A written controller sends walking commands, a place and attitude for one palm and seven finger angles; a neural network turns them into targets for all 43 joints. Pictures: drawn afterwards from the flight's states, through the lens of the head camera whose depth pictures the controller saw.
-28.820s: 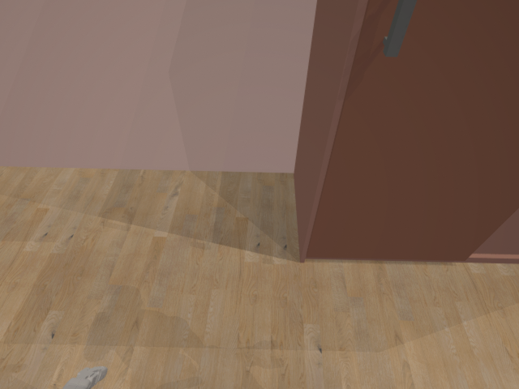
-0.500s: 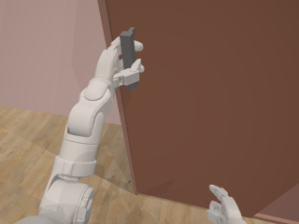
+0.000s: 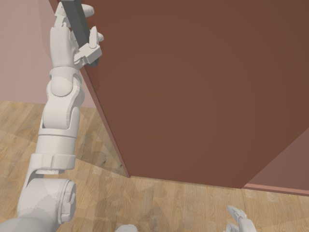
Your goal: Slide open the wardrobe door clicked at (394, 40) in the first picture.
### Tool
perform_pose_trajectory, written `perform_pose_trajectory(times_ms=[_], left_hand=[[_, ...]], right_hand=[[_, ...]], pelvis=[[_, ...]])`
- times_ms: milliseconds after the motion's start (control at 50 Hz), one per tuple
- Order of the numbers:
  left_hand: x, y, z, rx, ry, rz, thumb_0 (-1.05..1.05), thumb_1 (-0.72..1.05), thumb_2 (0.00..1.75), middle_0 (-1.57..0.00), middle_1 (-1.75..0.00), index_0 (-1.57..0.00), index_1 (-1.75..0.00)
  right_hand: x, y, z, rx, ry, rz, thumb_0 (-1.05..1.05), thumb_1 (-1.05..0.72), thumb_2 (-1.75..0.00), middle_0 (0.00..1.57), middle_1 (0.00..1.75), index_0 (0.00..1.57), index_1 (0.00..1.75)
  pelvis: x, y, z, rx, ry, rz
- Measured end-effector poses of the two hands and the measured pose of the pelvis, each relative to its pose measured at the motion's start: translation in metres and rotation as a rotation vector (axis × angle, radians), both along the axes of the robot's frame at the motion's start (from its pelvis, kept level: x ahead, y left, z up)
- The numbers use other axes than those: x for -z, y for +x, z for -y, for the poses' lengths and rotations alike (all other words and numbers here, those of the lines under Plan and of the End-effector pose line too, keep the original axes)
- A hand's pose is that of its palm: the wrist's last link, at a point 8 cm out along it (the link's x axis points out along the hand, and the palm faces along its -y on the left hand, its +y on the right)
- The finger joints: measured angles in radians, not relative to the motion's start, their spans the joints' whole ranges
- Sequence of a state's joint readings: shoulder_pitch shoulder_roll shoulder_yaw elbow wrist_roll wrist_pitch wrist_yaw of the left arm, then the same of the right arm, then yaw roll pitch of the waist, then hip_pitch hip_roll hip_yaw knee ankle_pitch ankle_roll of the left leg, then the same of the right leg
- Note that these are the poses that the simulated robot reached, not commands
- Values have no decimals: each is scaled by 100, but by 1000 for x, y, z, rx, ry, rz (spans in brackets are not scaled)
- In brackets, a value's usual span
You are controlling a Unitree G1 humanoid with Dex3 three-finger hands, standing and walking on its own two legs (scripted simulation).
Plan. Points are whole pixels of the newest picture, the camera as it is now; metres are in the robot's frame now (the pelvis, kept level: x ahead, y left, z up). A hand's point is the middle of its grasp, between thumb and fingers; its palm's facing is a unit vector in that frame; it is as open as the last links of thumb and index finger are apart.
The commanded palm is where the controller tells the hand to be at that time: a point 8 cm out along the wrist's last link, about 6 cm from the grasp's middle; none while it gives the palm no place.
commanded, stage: step sideways, sliding the door along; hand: left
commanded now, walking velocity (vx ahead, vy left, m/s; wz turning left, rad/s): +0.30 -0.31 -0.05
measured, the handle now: (86, 30) +0.46 +0.19 +0.27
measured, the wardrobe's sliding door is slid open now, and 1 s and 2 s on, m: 0.00 0.11 0.30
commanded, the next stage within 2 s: none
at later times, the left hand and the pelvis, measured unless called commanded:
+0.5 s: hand (103, 46) +0.43 +0.15 +0.25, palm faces +0.39 -0.92 -0.09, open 6.7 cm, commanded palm +0.40 +0.12 +0.24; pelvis +0.07 -0.10 +0.01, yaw +6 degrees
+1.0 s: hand (148, 48) +0.43 +0.06 +0.25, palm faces +0.38 -0.92 +0.00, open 7.1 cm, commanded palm +0.40 +0.03 +0.23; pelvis +0.13 -0.15 +0.02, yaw +5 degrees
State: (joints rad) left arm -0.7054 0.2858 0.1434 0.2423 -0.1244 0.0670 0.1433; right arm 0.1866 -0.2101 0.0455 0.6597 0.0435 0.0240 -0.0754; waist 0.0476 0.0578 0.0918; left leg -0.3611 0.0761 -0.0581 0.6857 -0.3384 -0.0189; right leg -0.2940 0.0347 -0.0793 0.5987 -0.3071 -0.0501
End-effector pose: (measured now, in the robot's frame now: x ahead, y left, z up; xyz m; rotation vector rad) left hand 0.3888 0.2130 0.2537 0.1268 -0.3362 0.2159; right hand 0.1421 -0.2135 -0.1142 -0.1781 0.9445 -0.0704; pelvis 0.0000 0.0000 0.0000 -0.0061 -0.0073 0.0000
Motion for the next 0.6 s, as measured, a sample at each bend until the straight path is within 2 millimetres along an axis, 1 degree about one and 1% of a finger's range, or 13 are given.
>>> perform_pose_trajectory(times_ms=[40, 80, 140, 180, 220, 260, 300, 380, 440, 480, 520, 560, 600], left_hand=[[1, 0, 1, -28, 12, 8, -5, 71, 85, -47, -142, -20, -134], [1, 0, 2, -44, 12, 11, -5, 70, 85, -48, -142, -20, -132], [1, 0, 2, -59, 17, 25, -6, 70, 85, -50, -143, -21, -131], [2, 1, 3, -63, 18, 44, -6, 69, 85, -51, -143, -22, -129], [4, 2, 3, -64, 25, 75, -7, 69, 85, -52, -145, -22, -126], [6, 3, 3, -66, 31, 95, -7, 69, 84, -53, -146, -21, -122], [7, 3, 4, -72, 30, 102, -7, 69, 84, -54, -146, -21, -120], [7, 3, 8, -91, 24, 108, -7, 68, 84, -55, -146, -22, -118], [7, 2, 12, -115, 29, 109, -8, 68, 84, -57, -146, -23, -117], [7, 2, 15, -138, 35, 108, -8, 67, 84, -58, -146, -23, -116], [7, 2, 20, -176, 40, 108, -8, 67, 84, -59, -146, -23, -115], [7, 2, 25, -231, 46, 113, -9, 66, 84, -61, -147, -21, -116], [8, 1, 33, -294, 47, 132, -9, 64, 83, -62, -148, -19, -119]], right_hand=[[7, -2, 17, 2, -29, -49, 1, -90, -90, 21, 30, 20, 30], [8, 0, 31, -10, -56, -88, 1, -90, -90, 20, 30, 20, 30], [4, 14, 43, -49, -91, -118, 1, -90, -90, 20, 30, 20, 30], [0, 30, 45, -83, -106, -112, 1, -91, -90, 20, 30, 20, 30], [-1, 54, 44, -113, -113, -70, 1, -91, -90, 20, 30, 20, 30], [0, 79, 38, -130, -86, -18, 1, -91, -90, 20, 30, 20, 30], [-4, 103, 28, -160, -30, 26, 1, -91, -90, 20, 30, 20, 30], [-21, 144, 6, -238, 57, 101, 1, -91, -90, 20, 30, 20, 30], [-33, 169, -1, -301, 99, 144, 1, -91, -90, 20, 30, 20, 30], [-38, 184, 0, -334, 122, 170, 1, -90, -90, 20, 30, 20, 30], [-39, 198, 5, -359, 145, 201, 0, -90, -90, 20, 30, 20, 30], [-37, 211, 16, -375, 172, 236, 0, -90, -90, 21, 30, 21, 30], [-30, 225, 30, -384, 194, 266, 0, -90, -90, 21, 30, 21, 30]], pelvis=[[1, 3, 8, -32, -6, 12], [-2, 9, 14, -56, 2, 17], [-7, 19, 21, -81, 25, 16], [-8, 26, 25, -101, 37, 10], [-1, 33, 25, -107, 21, 4], [3, 34, 28, -114, 18, 20], [0, 37, 34, -107, 13, 37], [-8, 47, 53, -106, -21, 41], [-12, 59, 73, -106, -40, 42], [-13, 69, 88, -106, -49, 46], [-11, 80, 105, -102, -51, 53], [-5, 91, 122, -105, -44, 61], [5, 103, 139, -124, -26, 67]])
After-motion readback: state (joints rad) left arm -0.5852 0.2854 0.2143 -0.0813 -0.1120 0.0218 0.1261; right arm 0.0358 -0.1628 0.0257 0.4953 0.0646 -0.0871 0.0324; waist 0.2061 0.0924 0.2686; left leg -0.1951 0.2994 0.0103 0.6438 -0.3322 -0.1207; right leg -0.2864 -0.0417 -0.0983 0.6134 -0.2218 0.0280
